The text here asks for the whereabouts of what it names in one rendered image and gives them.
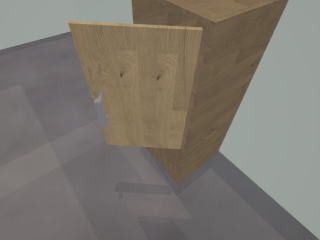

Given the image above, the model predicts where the cupboard door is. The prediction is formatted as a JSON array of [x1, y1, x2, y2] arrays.
[[68, 20, 203, 149]]

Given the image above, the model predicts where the handle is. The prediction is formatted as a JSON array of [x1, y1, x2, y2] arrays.
[[94, 92, 109, 128]]

